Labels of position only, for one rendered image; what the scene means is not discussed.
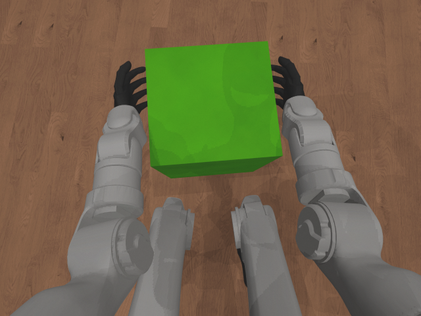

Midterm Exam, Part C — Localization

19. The robot left hand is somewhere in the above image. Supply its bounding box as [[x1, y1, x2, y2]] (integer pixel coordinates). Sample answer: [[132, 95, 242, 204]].
[[113, 61, 147, 114]]

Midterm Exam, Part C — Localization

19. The left robot upper arm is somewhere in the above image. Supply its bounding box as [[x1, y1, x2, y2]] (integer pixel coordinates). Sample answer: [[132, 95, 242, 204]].
[[10, 217, 154, 316]]

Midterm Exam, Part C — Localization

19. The robot left shin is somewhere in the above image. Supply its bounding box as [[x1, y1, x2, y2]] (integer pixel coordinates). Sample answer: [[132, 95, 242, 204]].
[[149, 197, 185, 231]]

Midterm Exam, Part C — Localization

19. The right robot upper arm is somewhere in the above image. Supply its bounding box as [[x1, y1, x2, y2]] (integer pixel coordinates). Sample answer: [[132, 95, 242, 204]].
[[295, 201, 421, 316]]

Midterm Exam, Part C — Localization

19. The right robot forearm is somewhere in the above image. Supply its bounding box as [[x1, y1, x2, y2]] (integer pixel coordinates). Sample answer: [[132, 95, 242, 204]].
[[282, 95, 383, 246]]

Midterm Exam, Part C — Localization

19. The left robot forearm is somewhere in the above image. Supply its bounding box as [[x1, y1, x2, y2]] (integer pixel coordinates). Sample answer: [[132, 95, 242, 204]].
[[67, 105, 147, 270]]

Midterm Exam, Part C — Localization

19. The robot left thigh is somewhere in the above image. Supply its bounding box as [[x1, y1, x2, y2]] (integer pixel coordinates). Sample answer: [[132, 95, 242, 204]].
[[128, 203, 195, 316]]

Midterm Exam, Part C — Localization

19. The robot right hand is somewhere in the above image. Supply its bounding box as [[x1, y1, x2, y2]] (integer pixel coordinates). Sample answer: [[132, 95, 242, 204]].
[[271, 56, 305, 109]]

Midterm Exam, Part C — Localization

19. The carton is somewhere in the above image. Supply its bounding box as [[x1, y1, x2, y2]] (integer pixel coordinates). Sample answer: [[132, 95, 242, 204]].
[[145, 41, 283, 178]]

